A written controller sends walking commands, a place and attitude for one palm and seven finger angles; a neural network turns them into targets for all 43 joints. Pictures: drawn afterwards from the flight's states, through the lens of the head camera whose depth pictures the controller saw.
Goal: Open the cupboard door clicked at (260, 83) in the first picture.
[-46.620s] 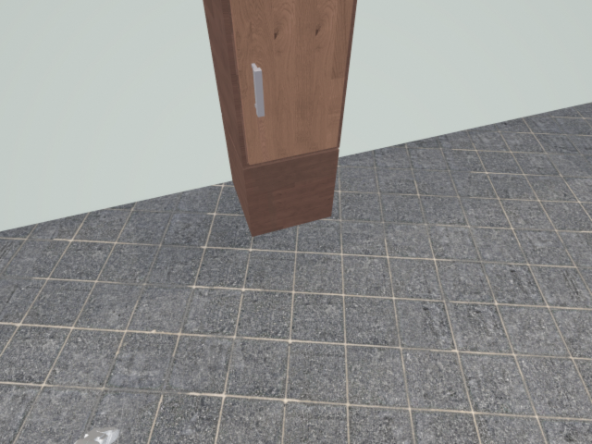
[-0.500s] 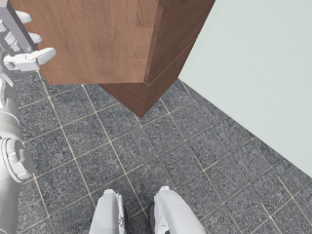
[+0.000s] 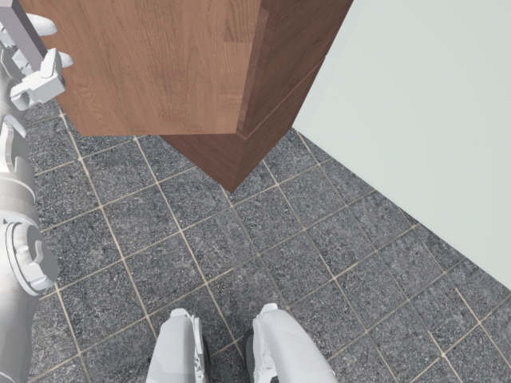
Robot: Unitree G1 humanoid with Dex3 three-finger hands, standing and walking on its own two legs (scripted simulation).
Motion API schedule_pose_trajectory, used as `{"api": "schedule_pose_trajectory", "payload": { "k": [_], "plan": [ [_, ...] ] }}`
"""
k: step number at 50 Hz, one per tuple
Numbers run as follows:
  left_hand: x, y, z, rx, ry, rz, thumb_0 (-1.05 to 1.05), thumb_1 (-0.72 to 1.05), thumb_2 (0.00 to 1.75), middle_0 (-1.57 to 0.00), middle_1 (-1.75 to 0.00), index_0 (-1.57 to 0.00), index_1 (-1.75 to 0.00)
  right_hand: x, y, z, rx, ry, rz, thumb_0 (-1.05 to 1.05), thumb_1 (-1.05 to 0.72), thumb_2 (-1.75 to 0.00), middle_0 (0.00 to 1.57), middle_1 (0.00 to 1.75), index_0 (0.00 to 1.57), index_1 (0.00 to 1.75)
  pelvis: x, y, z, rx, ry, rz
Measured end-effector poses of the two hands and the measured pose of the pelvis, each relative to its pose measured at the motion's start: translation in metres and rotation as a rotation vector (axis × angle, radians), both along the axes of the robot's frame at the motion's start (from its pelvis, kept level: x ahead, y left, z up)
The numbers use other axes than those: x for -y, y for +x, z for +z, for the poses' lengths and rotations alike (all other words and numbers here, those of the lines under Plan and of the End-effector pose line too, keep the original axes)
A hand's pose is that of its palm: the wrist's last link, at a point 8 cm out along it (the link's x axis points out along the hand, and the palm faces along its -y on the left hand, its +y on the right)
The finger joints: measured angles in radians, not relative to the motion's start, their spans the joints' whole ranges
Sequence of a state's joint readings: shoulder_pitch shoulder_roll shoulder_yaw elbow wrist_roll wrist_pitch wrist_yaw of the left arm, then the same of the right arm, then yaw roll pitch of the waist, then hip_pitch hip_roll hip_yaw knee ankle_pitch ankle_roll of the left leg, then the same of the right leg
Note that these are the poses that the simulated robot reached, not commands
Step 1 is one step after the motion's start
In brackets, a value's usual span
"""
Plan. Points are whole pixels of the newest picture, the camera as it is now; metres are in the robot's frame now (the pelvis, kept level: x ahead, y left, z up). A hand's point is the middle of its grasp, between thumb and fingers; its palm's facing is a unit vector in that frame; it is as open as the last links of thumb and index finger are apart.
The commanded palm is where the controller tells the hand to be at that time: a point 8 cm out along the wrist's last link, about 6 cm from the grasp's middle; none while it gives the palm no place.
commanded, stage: pull the door open along its arc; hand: left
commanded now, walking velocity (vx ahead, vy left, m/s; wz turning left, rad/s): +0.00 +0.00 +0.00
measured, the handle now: (36, 38) +0.59 +0.26 +0.06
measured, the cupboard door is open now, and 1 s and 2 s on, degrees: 45 94 99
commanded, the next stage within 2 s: open thumb and fingers to let go in 1.02 s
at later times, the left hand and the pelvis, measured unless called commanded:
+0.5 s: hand (78, 138) +0.44 +0.20 +0.06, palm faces +0.23 -0.97 +0.09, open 6.1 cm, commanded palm +0.38 +0.23 +0.05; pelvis +0.02 +0.00 +0.03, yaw +0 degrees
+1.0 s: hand (178, 215) +0.34 +0.08 +0.06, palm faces +0.43 -0.90 +0.02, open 6.2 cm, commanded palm +0.27 +0.10 +0.05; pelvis +0.01 -0.03 +0.03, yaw +4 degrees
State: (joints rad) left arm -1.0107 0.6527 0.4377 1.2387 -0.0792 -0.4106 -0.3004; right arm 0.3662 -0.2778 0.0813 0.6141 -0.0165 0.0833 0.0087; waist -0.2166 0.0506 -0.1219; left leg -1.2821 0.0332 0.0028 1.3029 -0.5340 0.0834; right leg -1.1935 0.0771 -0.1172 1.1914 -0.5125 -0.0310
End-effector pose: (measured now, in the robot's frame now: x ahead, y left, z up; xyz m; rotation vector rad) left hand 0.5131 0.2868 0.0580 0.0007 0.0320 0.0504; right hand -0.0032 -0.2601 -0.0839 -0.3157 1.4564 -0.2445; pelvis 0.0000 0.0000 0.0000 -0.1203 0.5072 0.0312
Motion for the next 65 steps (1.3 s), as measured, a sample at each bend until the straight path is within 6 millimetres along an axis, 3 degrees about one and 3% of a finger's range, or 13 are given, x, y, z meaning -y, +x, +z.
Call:
{"api": "schedule_pose_trajectory", "payload": {
  "k": [8,14,20,29,34,41,49,56,65],
  "plan": [
    [0.002,-0.011,0.0,0.003,0.0,0.001,0.01,0.74,0.8,-0.33,-1.34,-0.35,-1.35,-0.003,0.001,0.002,0.005,0.025,-0.021,0.01,-0.9,-0.9,0.21,0.3,0.2,0.3,-0.001,0.003,0.005,0.01,0.009,-0.012],
    [0.007,-0.034,-0.001,0.007,-0.002,-0.012,0.01,0.74,0.77,-0.32,-1.33,-0.34,-1.35,-0.006,0.017,0.006,0.043,0.052,-0.027,0.01,-0.9,-0.9,0.21,0.3,0.2,0.3,-0.002,0.01,0.015,0.033,0.023,-0.019],
    [0.019,-0.068,-0.001,0.012,-0.011,-0.02,0.0,0.73,0.75,-0.31,-1.32,-0.33,-1.33,-0.007,0.055,0.013,0.143,0.073,0.0,0.01,-0.9,-0.9,0.2,0.3,0.2,0.3,-0.003,0.019,0.024,0.062,0.033,-0.019],
    [0.069,-0.128,-0.003,0.04,-0.086,0.34,0.01,0.71,0.78,-0.3,-1.31,-0.34,-1.28,-0.02,0.13,0.011,0.322,0.147,0.143,0.01,-0.9,-0.9,0.2,0.3,0.2,0.3,-0.003,0.021,0.028,0.098,0.056,-0.012],
    [0.094,-0.152,-0.002,0.048,-0.032,0.443,0.01,0.71,0.79,-0.31,-1.3,-0.32,-1.29,-0.029,0.155,0.005,0.369,0.19,0.209,0.01,-0.9,-0.9,0.2,0.3,0.2,0.3,0.005,0.016,0.025,0.121,0.069,0.005],
    [0.121,-0.18,0.0,0.043,0.003,0.427,0.01,0.71,0.78,-0.31,-1.31,-0.3,-1.31,-0.03,0.161,0.003,0.398,0.219,0.237,0.01,-0.9,-0.9,0.2,0.3,0.2,0.3,0.019,0.011,0.027,0.154,0.081,0.025],
    [0.165,-0.214,0.002,0.017,-0.021,0.401,0.02,0.7,0.76,-0.28,-1.31,-0.31,-1.32,-0.016,0.159,0.008,0.429,0.229,0.247,0.01,-0.9,-0.9,0.2,0.3,0.2,0.3,0.033,0.01,0.032,0.183,0.101,0.032],
    [0.201,-0.232,0.002,0.013,-0.013,0.377,0.01,0.71,0.77,-0.29,-1.32,-0.31,-1.33,-0.007,0.17,0.008,0.491,0.225,0.278,0.01,-0.9,-0.9,0.2,0.3,0.2,0.3,0.045,0.009,0.03,0.188,0.12,0.039],
    [0.197,-0.226,0.0,0.028,0.02,0.424,0.01,0.62,0.77,-0.35,-1.32,-0.34,-1.32,-0.002,0.187,0.003,0.538,0.234,0.299,0.01,-0.9,-0.9,0.2,0.3,0.2,0.3,0.06,0.004,0.025,0.183,0.135,0.053]
  ]
}}
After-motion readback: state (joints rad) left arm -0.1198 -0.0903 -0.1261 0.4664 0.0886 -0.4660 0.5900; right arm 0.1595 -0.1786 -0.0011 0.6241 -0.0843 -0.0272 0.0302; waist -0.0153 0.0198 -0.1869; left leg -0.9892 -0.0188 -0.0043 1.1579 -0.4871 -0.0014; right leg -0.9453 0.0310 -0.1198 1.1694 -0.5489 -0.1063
